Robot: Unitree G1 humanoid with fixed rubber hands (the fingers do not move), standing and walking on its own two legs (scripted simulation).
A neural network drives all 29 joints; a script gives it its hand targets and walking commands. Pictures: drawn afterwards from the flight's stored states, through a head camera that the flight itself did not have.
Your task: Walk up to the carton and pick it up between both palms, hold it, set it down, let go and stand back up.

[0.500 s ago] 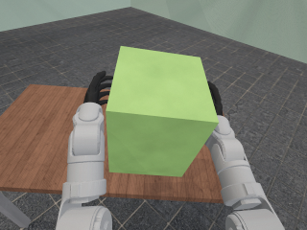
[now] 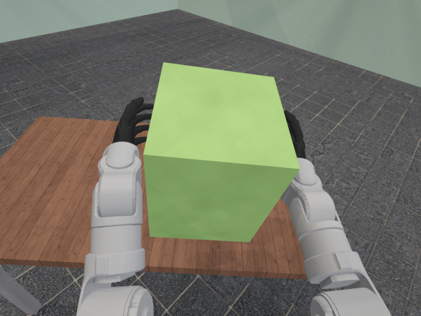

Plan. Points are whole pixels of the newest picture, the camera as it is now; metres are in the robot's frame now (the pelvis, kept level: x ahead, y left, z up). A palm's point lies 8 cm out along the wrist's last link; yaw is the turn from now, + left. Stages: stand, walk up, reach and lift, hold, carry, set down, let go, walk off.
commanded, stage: hold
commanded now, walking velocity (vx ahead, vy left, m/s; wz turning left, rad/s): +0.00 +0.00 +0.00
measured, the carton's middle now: (209, 159) +0.37 +0.00 +0.14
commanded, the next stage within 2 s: none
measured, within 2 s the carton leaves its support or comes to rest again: neither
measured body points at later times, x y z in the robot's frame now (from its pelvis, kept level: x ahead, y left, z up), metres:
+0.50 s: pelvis +0.00 +0.00 +0.00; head -0.02 +0.03 +0.45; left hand +0.38 +0.15 +0.19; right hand +0.38 -0.15 +0.16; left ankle +0.01 +0.13 -0.75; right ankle +0.03 -0.12 -0.75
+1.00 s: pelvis +0.00 +0.00 +0.00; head -0.03 +0.03 +0.45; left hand +0.38 +0.15 +0.19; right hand +0.38 -0.15 +0.17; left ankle +0.01 +0.13 -0.75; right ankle +0.03 -0.12 -0.75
